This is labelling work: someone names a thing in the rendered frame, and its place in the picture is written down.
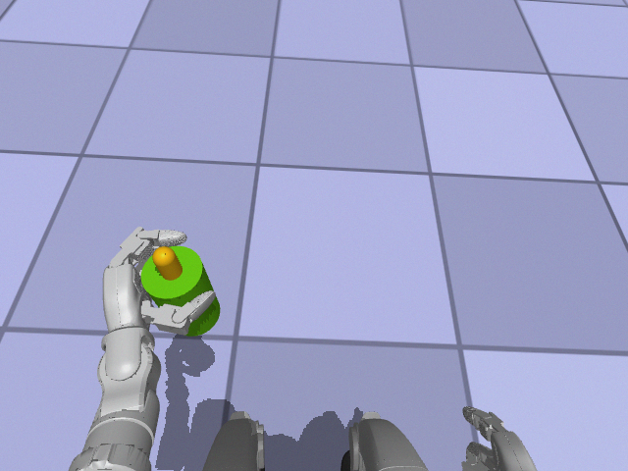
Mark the bottle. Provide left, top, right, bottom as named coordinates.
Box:
left=141, top=246, right=220, bottom=337

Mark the left robot arm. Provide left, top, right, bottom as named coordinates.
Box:
left=69, top=326, right=161, bottom=471

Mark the right robot hand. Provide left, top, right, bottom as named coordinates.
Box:
left=461, top=406, right=537, bottom=471

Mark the left robot hand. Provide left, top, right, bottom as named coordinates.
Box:
left=103, top=227, right=216, bottom=336

